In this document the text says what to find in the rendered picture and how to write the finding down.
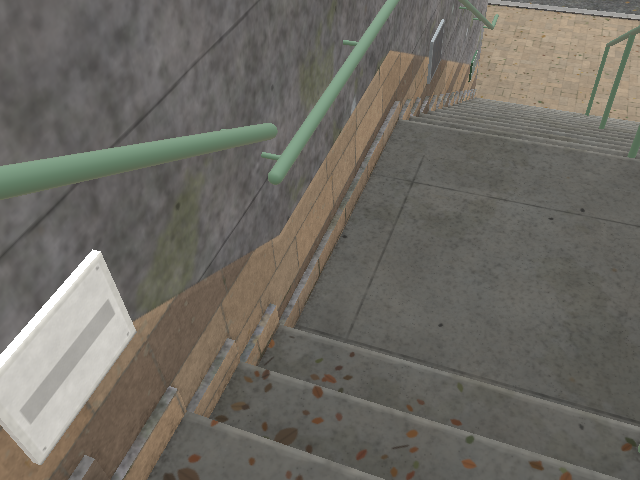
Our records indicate stairs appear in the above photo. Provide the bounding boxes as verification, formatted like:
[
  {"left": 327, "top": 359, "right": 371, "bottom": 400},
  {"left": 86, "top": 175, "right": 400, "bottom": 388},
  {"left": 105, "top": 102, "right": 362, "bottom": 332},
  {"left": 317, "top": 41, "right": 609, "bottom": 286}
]
[
  {"left": 147, "top": 325, "right": 640, "bottom": 480},
  {"left": 409, "top": 97, "right": 640, "bottom": 159}
]

